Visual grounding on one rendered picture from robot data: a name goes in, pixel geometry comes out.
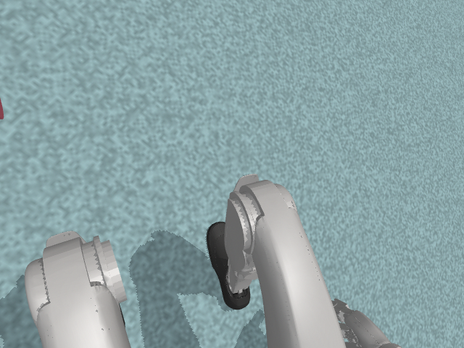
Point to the right robot foot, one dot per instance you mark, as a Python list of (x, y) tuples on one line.
[(219, 260)]

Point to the right robot hand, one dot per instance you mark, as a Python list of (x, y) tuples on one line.
[(360, 331)]

